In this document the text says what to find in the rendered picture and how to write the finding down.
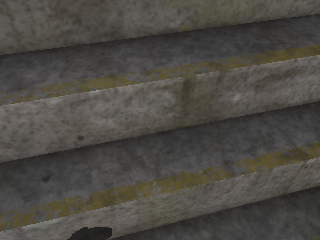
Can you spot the robot left hand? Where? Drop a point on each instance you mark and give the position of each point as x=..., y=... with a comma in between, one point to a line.
x=96, y=233

